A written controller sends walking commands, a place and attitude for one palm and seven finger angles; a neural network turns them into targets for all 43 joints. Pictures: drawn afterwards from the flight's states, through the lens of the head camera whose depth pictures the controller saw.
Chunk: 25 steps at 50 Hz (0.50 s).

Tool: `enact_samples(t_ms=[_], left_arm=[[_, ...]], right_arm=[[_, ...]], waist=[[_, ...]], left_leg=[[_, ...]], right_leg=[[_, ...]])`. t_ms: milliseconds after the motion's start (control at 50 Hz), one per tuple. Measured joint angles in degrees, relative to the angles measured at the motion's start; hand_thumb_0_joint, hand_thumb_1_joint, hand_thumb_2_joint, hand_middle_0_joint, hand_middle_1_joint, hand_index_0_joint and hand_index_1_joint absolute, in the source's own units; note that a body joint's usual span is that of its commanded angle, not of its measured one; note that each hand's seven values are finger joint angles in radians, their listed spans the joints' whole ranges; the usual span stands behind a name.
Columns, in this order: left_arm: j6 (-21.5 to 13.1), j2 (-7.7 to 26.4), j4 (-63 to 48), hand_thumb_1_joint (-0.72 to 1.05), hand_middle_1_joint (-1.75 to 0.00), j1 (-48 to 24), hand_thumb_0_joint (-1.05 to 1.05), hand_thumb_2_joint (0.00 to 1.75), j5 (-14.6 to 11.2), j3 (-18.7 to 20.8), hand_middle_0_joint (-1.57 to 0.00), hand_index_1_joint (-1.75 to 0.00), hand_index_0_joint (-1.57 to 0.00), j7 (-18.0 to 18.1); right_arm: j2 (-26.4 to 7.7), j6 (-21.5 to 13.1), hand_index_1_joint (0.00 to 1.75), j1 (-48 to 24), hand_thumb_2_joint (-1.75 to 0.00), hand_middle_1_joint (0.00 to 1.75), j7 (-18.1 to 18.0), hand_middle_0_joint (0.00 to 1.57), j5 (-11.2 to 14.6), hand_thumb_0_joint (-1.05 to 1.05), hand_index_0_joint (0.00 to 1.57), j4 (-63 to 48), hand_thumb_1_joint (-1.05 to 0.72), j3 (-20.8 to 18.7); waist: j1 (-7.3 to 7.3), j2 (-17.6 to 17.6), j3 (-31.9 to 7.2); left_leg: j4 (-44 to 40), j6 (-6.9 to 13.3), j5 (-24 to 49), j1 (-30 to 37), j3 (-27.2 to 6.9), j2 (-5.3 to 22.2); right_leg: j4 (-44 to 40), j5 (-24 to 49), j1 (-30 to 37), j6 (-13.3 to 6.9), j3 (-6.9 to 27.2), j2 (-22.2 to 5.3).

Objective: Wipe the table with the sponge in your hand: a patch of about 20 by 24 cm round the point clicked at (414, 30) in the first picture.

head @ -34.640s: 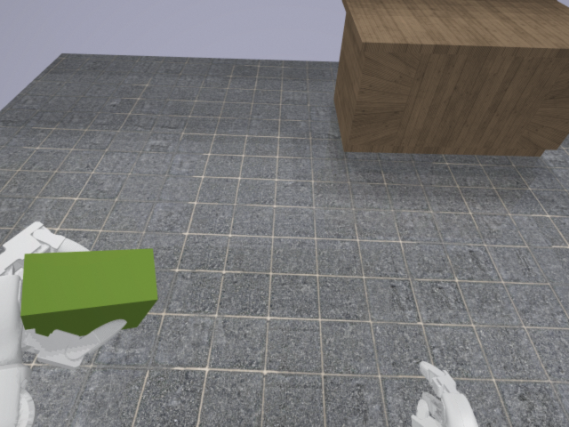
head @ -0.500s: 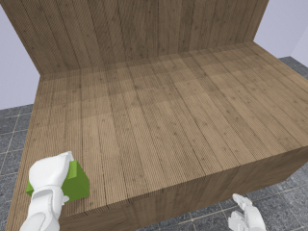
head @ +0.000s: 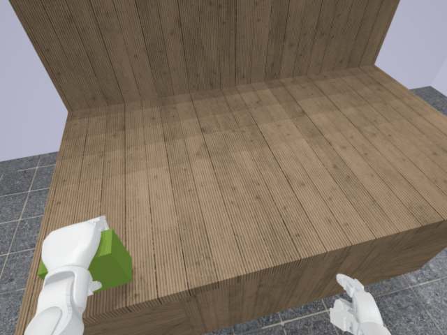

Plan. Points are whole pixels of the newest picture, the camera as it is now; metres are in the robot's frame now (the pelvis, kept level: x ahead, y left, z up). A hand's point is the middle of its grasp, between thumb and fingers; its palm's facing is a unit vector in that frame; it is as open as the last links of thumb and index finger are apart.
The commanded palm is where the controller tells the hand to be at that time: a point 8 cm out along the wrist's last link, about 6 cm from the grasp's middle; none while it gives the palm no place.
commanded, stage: lift the sponge slowly off the table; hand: left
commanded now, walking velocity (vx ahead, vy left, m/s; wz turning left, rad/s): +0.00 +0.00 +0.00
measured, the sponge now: (94, 269) +0.22 +0.30 -0.04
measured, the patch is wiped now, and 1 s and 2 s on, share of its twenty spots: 1.00 1.00 1.00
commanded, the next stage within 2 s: bring the sponge back beside the body in 1.18 s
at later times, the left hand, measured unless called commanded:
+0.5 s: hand (79, 250) +0.23 +0.30 +0.03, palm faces -0.06 -0.12 -0.99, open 9.9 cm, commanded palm +0.20 +0.30 +0.10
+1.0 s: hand (71, 238) +0.23 +0.30 +0.06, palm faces -0.03 -0.12 -0.99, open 9.9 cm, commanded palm +0.21 +0.30 +0.14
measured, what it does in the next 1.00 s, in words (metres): stands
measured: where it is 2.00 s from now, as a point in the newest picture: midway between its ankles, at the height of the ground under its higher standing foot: outside the picture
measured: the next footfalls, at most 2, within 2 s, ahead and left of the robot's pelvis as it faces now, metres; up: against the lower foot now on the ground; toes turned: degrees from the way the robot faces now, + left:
none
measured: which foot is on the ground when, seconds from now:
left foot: down 0.00-1.00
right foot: down 0.00-1.00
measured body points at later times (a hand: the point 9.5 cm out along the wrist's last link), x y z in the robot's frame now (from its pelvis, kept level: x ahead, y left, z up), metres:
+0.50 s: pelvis -0.01 +0.00 +0.01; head -0.01 -0.02 +0.46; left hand +0.22 +0.30 +0.09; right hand +0.22 -0.22 -0.08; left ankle +0.00 +0.09 -0.73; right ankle -0.01 -0.12 -0.73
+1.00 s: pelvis +0.00 +0.00 +0.01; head -0.01 -0.02 +0.46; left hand +0.23 +0.31 +0.12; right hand +0.24 -0.21 -0.07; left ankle +0.00 +0.09 -0.73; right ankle -0.01 -0.12 -0.73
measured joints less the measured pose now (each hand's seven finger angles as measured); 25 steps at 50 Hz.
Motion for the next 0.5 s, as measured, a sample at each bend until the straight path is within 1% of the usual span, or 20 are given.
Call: enact_samples(t_ms=[100,240,400,500], left_arm=[[0.5,0.1,-1.2,-0.47,-1.35,0.0,-0.01,1.04,-0.5,-0.4,-0.74,-1.36,-0.75,-1.2],[0.8,0.4,-1.8,-0.47,-1.35,-1.1,-0.01,1.04,-0.3,-1.0,-0.74,-1.36,-0.75,-2.8],[1.1,1.4,-2.3,-0.47,-1.35,-1.8,-0.01,1.04,-0.9,-0.1,-0.74,-1.36,-0.75,-4.4],[0.9,1.9,-3.1,-0.47,-1.35,-2.3,-0.01,1.04,-1.3,0.3,-0.74,-1.36,-0.75,-5.6]], right_arm=[[-0.2,0.1,0.30,-0.4,-0.90,0.30,0.0,0.20,0.1,0.01,0.20,0.1,-0.90,0.3],[-0.2,0.0,0.30,-0.9,-0.90,0.30,-0.1,0.20,0.1,0.01,0.20,0.0,-0.90,0.6],[-0.2,0.2,0.30,-1.5,-0.90,0.30,-0.3,0.20,0.2,0.01,0.20,0.3,-0.90,1.3],[-0.4,-0.3,0.30,-1.3,-0.90,0.30,-0.5,0.20,0.1,0.01,0.20,0.4,-0.90,1.2]], waist=[[0.22,0.2,0.2],[0.53,0.3,1.0],[0.68,0.4,1.8],[0.77,0.5,2.3]], left_leg=[[-1.3,0.0,0.6,1.4,0.0,-0.1],[-3.0,0.0,1.6,3.3,-0.1,-0.2],[-4.9,-0.1,2.7,5.2,-0.1,-0.1],[-5.8,-0.1,3.1,6.0,-0.1,-0.2]], right_leg=[[-1.1,0.6,1.3,0.0,0.1,-0.1],[-2.7,1.4,3.2,0.0,0.0,-0.2],[-4.7,2.5,5.1,-0.1,0.1,-0.1],[-5.8,3.1,6.0,-0.1,0.1,-0.1]])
